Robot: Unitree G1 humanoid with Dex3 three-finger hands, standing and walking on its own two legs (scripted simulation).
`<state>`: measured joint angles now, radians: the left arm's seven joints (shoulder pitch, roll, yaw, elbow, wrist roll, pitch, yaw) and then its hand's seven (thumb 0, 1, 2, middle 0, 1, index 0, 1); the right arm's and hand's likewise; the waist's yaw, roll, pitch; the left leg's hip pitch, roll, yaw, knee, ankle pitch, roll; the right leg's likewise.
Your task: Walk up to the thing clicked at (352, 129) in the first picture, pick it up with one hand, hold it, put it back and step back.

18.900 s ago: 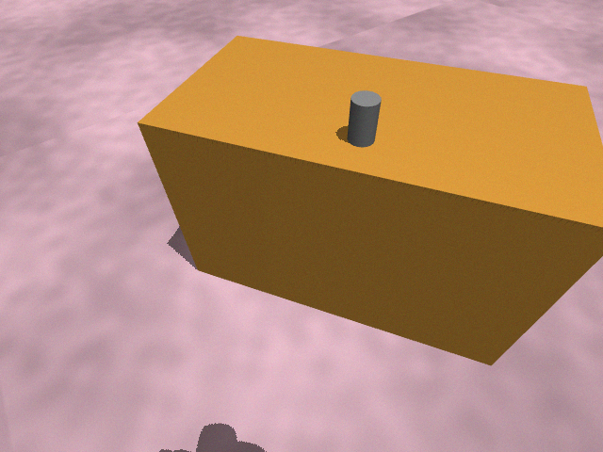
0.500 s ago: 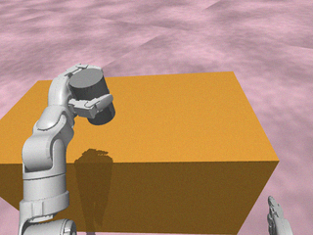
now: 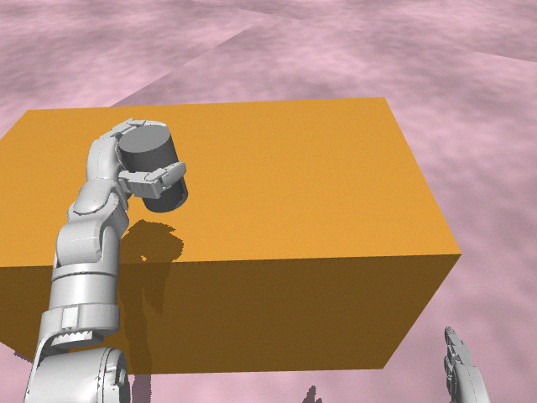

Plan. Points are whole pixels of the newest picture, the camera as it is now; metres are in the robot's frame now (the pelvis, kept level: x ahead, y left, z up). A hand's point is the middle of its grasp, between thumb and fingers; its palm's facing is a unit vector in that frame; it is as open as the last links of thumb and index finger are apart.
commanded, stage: crouch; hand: left
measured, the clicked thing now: (156, 170) +0.40 +0.19 +0.16
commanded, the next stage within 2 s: lower in 0.84 s
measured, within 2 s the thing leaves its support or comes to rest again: rests again in 1.78 s
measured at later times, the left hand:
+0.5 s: hand (157, 163) +0.45 +0.21 +0.13, palm faces +0.17 -0.98 +0.02, open 9.6 cm
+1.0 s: hand (163, 167) +0.48 +0.21 +0.10, palm faces +0.16 -0.99 +0.02, open 9.6 cm
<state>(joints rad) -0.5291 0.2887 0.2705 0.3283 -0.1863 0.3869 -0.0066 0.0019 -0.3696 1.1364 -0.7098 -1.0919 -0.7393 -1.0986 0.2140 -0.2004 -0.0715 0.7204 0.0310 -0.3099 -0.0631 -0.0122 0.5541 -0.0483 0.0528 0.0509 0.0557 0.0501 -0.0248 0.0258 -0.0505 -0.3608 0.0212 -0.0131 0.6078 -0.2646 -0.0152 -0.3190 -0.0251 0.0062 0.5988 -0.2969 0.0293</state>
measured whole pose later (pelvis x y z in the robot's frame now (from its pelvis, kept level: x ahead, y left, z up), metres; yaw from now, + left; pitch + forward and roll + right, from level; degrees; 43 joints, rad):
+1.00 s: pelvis +0.01 +0.00 -0.02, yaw -1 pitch +11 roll -2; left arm -0.71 0.42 0.34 0.91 -0.15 -0.16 -0.08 0.00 -0.38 1.14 -0.72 -1.08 -0.75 -1.09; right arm 0.26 -0.22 -0.05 0.45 0.02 -0.11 -0.04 -0.01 0.52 -0.06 0.05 0.05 0.06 0.05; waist -0.10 0.00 -0.10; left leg -0.63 0.05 -0.01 0.80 -0.36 -0.01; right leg -0.58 0.00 0.02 0.75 -0.37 0.03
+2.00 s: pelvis +0.01 +0.01 -0.06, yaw -2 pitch +19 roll -3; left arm -0.73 0.47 0.41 1.03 -0.10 -0.35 -0.09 0.00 -0.34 1.10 -0.72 -1.06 -0.75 -1.07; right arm 0.36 -0.23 -0.02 0.13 -0.03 -0.04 0.01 -0.01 0.50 -0.06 0.05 0.05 0.06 0.05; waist -0.17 0.00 -0.13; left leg -0.92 0.06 -0.04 1.05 -0.46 -0.01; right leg -0.85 0.02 0.00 0.97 -0.45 0.04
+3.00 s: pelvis +0.02 +0.01 -0.05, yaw -2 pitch +17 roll -3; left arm -0.79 0.60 0.47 0.97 -0.09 -0.22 -0.13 -0.01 -0.55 0.08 -0.09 -0.09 -0.09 -0.08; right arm 0.38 -0.25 -0.04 0.11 0.00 0.02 0.00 -0.01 0.52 -0.05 0.06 0.05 0.06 0.05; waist -0.16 0.00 -0.16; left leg -0.84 0.06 -0.03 1.01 -0.46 -0.01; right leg -0.77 0.02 0.00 0.93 -0.45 0.04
